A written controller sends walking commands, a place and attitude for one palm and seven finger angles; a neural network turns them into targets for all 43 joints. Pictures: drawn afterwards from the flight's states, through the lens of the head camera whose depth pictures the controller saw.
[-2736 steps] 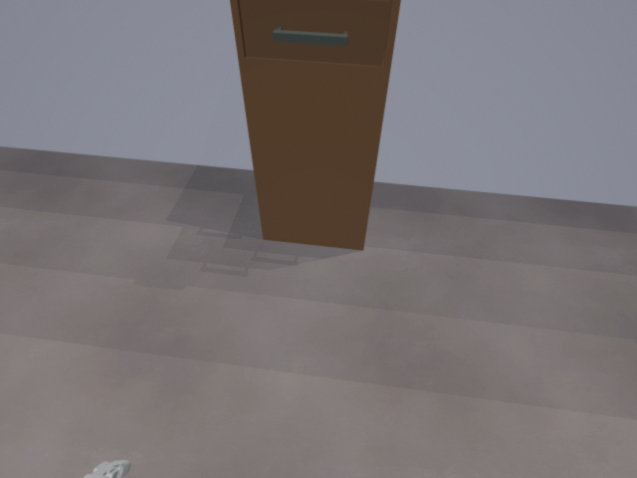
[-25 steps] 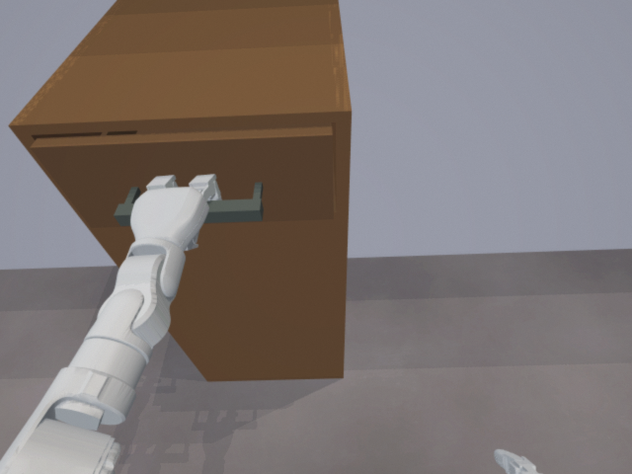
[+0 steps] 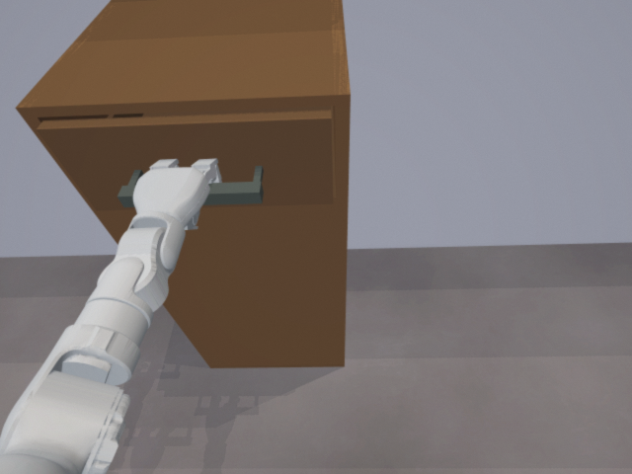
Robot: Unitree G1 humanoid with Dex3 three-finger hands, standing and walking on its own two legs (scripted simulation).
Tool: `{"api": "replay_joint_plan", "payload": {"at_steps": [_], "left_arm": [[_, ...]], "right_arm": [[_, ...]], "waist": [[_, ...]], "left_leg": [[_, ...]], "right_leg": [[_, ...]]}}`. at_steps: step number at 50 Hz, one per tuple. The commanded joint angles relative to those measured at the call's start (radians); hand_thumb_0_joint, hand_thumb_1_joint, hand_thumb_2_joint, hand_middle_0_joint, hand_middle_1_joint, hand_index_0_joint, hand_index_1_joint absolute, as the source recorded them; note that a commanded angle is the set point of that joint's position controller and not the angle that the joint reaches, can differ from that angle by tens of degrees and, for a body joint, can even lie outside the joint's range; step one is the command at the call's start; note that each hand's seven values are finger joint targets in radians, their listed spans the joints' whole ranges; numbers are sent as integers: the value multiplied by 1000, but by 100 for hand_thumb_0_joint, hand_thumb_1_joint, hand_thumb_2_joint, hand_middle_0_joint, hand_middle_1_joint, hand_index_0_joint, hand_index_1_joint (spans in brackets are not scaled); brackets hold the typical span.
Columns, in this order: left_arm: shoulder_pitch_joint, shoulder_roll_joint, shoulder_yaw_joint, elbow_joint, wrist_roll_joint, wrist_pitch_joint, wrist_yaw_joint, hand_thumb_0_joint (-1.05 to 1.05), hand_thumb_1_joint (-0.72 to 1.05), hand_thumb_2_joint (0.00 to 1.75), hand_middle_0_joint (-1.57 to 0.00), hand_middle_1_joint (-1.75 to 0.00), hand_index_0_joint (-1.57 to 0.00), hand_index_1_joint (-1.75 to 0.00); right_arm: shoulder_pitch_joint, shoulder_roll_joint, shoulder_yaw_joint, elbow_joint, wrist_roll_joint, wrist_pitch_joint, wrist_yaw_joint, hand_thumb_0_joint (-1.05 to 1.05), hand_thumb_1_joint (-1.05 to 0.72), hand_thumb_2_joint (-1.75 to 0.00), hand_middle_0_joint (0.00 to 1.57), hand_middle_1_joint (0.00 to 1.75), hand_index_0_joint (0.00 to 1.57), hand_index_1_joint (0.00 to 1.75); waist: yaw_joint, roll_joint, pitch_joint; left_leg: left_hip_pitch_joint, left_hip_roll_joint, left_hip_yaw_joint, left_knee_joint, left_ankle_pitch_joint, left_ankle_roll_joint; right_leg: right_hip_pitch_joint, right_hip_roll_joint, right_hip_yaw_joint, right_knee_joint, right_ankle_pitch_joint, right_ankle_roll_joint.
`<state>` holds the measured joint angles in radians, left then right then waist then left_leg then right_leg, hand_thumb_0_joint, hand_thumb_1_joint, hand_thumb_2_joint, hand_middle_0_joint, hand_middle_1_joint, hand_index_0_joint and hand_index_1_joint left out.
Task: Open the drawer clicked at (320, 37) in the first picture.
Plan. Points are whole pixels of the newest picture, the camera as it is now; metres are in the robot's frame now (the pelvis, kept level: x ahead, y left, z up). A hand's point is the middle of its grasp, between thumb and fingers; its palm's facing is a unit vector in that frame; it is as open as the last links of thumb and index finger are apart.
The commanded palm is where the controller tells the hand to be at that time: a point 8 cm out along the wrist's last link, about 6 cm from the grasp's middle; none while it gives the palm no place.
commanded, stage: pull the drawer open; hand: left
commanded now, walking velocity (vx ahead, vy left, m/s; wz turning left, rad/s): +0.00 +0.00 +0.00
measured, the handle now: (194, 184) +0.48 +0.18 +0.11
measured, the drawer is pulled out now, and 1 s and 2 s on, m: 0.02 0.07 0.15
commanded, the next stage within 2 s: none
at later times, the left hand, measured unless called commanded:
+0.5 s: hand (181, 251) +0.38 +0.19 +0.08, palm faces +0.06 -0.13 -0.99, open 5.4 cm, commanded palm +0.36 +0.21 +0.14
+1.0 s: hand (177, 251) +0.38 +0.19 +0.08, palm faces -0.01 -0.10 -0.99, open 5.4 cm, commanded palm +0.32 +0.20 +0.14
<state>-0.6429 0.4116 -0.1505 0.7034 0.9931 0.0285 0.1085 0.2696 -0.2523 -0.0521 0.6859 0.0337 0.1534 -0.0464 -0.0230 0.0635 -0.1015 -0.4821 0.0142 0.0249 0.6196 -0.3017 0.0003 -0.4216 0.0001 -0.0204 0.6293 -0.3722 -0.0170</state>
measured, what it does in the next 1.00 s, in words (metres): stands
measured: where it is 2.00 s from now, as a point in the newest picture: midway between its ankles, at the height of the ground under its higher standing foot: outside the picture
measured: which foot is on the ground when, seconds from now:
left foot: down 0.00-1.00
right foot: down 0.00-1.00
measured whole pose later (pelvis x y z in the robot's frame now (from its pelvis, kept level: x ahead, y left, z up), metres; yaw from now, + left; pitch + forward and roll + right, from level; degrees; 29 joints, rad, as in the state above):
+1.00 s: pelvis +0.01 -0.01 +0.01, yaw -1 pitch +6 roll +1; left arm -0.30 0.41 -0.10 0.31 0.95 0.07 0.05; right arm 0.17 -0.24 -0.01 0.64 0.03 0.16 -0.04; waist 0.00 0.06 -0.09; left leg -0.37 0.02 0.04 0.56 -0.29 -0.01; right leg -0.32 0.01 0.00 0.58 -0.36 -0.02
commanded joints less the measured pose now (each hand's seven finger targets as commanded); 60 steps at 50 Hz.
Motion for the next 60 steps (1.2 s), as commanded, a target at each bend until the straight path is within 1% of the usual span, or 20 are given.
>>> {"api": "replay_joint_plan", "payload": {"at_steps": [1, 3, 5, 7, 10, 22, 24, 25, 28, 30, 34, 36, 39, 41, 43, 49, 51, 54, 57, 60], "left_arm": [[-446, 208, 99, -169, -7, -26, 49, 0, 90, 90, -40, -135, -40, -135], [-380, 164, 73, -182, -17, -25, 47, 0, 90, 90, -40, -135, -40, -135], [-297, 213, 123, -224, -21, -29, 49, 0, 90, 90, -40, -135, -40, -135], [-208, 164, 95, -287, -33, -24, 47, 0, 90, 90, -40, -135, -40, -135], [-47, 196, 143, -393, -46, -10, 47, 0, 90, 90, -40, -135, -40, -135], [365, 175, 163, -769, -51, 146, 46, 0, 90, 90, -40, -135, -40, -135], [43, 177, 105, -673, -17, 177, 46, 0, 90, 90, -40, -135, -40, -135], [-39, 175, 89, -654, -4, 186, 48, 0, 90, 90, -40, -135, -40, -135], [3, 186, 102, -602, 8, 208, 36, 0, 90, 90, -40, -135, -40, -135], [-49, 172, 81, -610, -4, 205, 15, 0, 90, 90, -40, -135, -40, -135], [-38, 199, 108, -518, -24, 177, -26, 0, 90, 90, -40, -135, -40, -135], [-80, 158, 68, -521, -25, 149, -41, 0, 90, 90, -40, -135, -40, -135], [-71, 209, 117, -469, -27, 113, -51, 0, 90, 90, -40, -135, -40, -135], [-104, 192, 99, -464, -25, 85, -55, 0, 90, 90, -40, -135, -40, -135], [-2, 177, 106, -500, -31, 61, -53, 0, 90, 90, -40, -135, -40, -135], [296, 220, 197, -641, -66, 20, -35, 0, 90, 90, -40, -135, -40, -135], [386, 181, 178, -742, -76, 18, -25, 0, 90, 90, -40, -135, -40, -135], [510, 218, 234, -837, -83, 31, 7, 0, 90, 90, -40, -135, -40, -135], [583, 170, 203, -942, -83, 60, 36, 0, 90, 90, -40, -135, -40, -135], [661, 185, 222, -1020, -74, 94, 62, 0, 90, 90, -40, -135, -40, -135]], "right_arm": [[-8, -126, -42, -107, -1, -34, -12, 0, -90, -90, 20, 30, 20, 30], [-17, -122, -43, -119, 1, -37, -7, 0, -90, -90, 20, 30, 20, 30], [-30, -128, -45, -133, 0, -38, -2, 0, -90, -90, 20, 30, 20, 30], [-49, -121, -45, -155, 2, -39, 7, 0, -90, -90, 20, 30, 20, 30], [-79, -125, -47, -181, 3, -42, 22, 0, -90, -90, 20, 30, 20, 30], [-203, -114, -20, -229, 6, -59, 54, 0, -90, -90, 20, 30, 20, 30], [-187, -126, -12, -174, 9, -45, 34, 0, -90, -90, 20, 30, 20, 30], [-192, -122, -12, -168, 13, -47, 29, 0, -90, -90, 20, 30, 20, 30], [-198, -111, -4, -164, 7, -39, 13, 0, -90, -90, 20, 30, 20, 30], [-203, -107, 0, -162, 5, -36, 6, 0, -90, -90, 20, 30, 20, 30], [-213, -110, 10, -157, 1, -25, -14, 0, -90, -90, 20, 30, 20, 30], [-221, -99, 15, -162, -1, -26, -18, 0, -90, -90, 20, 30, 20, 30], [-208, -106, 15, -157, -5, -24, -24, 0, -90, -90, 20, 30, 20, 30], [-210, -99, 16, -160, -5, -28, -28, 0, -90, -90, 20, 30, 20, 30], [-213, -94, 11, -180, -8, -32, -21, 0, -90, -90, 20, 30, 20, 30], [-235, -101, -2, -223, -13, -45, 6, 0, -90, -90, 20, 30, 20, 30], [-250, -95, -4, -240, -11, -55, 16, 0, -90, -90, 20, 30, 20, 30], [-256, -105, -11, -249, -13, -64, 31, 0, -90, -90, 20, 30, 20, 30], [-263, -100, -16, -252, -10, -79, 45, 0, -90, -90, 20, 30, 20, 30], [-281, -101, -11, -254, -9, -84, 57, 0, -90, -90, 20, 30, 20, 30]], "waist": [[-17, -108, -330], [-4, -84, -318], [26, -71, -353], [37, -71, -350], [66, -76, -367], [94, -65, -294], [24, -67, -214], [17, -36, -195], [46, -33, -260], [40, -49, -308], [44, -116, -264], [39, -114, -253], [48, -122, -236], [44, -115, -234], [71, -85, -261], [119, -112, -301], [119, -101, -291], [128, -95, -292], [118, -80, -265], [125, -51, -255]], "left_leg": [[196, -41, 18, -25, 333, 46], [201, -42, 25, -32, 328, 46], [202, -42, 31, -39, 340, 46], [211, -41, 32, -44, 371, 46], [216, -37, 37, -49, 429, 46], [290, -16, 36, -71, 592, 32], [289, -14, 27, -72, 516, 27], [295, -14, 22, -74, 476, 24], [331, -26, 19, -71, 505, 24], [354, -28, 19, -61, 538, 26], [310, -38, 22, -67, 461, 28], [303, -42, 23, -66, 457, 31], [272, -45, 26, -63, 421, 30], [257, -50, 28, -62, 388, 34], [259, -52, 28, -61, 405, 34], [217, -53, 38, -70, 410, 32], [222, -53, 42, -68, 421, 35], [222, -49, 44, -69, 441, 30], [247, -41, 47, -64, 472, 31], [261, -35, 43, -70, 487, 27]], "right_leg": [[106, 29, 6, -67, 441, -12], [104, 30, 6, -76, 433, -15], [150, 28, 13, -74, 448, -17], [161, 31, 6, -70, 477, -19], [216, 30, 11, -64, 551, -17], [246, 32, -6, -71, 623, -6], [149, 43, -14, -87, 514, -11], [108, 48, -16, -96, 460, -13], [150, 47, -15, -90, 474, -21], [177, 38, -10, -87, 526, -18], [197, 29, -6, -98, 530, -13], [191, 25, -7, -94, 550, -11], [200, 20, 1, -100, 543, -10], [191, 18, 6, -98, 532, -7], [212, 18, 8, -91, 544, -10], [315, 3, 25, -72, 663, 1], [308, 1, 24, -63, 709, 6], [319, 3, 21, -57, 713, 4], [278, 9, 12, -61, 698, 6], [269, 13, 8, -63, 652, -1]]}}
